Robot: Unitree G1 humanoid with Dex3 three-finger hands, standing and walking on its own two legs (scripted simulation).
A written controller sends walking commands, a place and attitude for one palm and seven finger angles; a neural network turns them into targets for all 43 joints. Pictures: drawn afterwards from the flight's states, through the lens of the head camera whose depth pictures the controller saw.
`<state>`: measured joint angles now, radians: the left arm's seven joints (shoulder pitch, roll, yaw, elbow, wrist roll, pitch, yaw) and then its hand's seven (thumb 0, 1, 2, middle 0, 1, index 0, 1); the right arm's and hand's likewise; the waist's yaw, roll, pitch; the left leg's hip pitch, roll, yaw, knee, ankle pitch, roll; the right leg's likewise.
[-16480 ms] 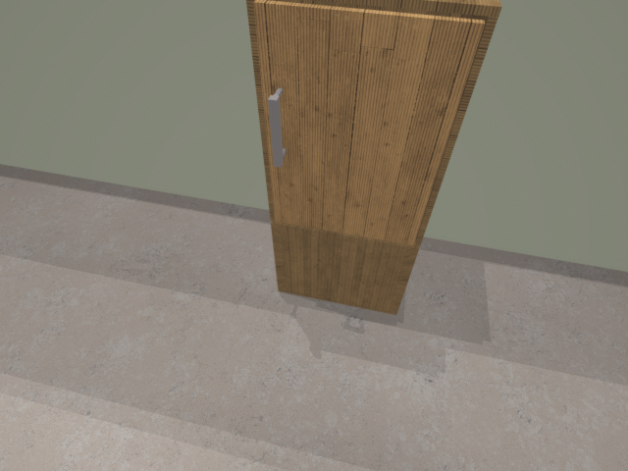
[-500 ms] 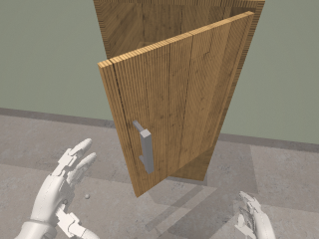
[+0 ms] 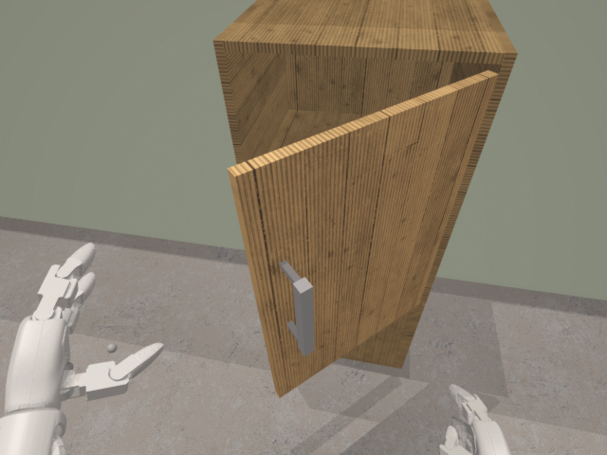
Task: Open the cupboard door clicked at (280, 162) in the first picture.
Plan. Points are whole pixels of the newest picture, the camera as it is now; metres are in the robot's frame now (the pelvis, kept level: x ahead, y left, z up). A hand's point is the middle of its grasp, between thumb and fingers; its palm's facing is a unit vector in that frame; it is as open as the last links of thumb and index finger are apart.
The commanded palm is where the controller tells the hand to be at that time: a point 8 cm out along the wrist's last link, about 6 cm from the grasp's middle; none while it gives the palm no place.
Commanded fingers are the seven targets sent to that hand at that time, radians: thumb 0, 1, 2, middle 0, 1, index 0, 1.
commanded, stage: draw the hand back to the body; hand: left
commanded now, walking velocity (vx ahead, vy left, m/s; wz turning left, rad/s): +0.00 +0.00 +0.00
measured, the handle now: (297, 310) +0.32 +0.05 +0.01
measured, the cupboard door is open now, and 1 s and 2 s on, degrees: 45 45 45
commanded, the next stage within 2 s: step back with the hand held close in 0.66 s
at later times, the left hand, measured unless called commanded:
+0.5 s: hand (83, 322) +0.19 +0.24 +0.16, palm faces +0.46 -0.80 -0.39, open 7.7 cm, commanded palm +0.14 +0.28 +0.18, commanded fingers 0.00 0.90 0.90 -0.20 -0.30 -0.20 -0.30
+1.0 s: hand (98, 319) +0.20 +0.23 +0.16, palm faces +0.36 -0.79 -0.50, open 7.4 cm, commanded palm +0.14 +0.27 +0.19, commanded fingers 0.00 0.90 0.90 -0.20 -0.30 -0.20 -0.30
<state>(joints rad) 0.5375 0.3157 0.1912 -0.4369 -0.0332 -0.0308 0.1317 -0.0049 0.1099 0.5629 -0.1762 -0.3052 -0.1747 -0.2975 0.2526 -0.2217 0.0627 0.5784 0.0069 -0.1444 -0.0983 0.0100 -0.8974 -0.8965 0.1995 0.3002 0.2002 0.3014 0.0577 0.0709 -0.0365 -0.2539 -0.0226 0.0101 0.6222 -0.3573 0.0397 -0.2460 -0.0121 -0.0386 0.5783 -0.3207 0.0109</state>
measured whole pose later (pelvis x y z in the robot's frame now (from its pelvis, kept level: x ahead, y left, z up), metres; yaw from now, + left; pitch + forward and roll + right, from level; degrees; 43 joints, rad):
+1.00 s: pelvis -0.01 -0.02 +0.02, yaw -2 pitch +0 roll -1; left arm 0.51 0.36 0.38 -0.39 -0.04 -0.14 0.10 0.01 0.89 0.90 -0.21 -0.31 -0.20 -0.30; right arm 0.15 -0.25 0.00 0.59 0.00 -0.05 -0.08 0.01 -0.90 -0.90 0.20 0.30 0.20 0.30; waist 0.02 0.07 0.03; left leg -0.19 0.02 0.03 0.44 -0.25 0.01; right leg -0.19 0.03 -0.02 0.38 -0.19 -0.02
